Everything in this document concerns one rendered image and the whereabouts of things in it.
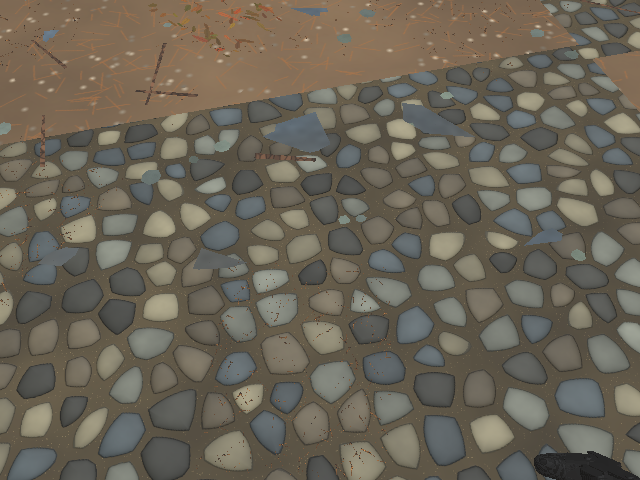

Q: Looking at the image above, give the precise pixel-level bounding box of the robot right hand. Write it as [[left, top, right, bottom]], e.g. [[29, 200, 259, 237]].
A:
[[534, 451, 640, 480]]

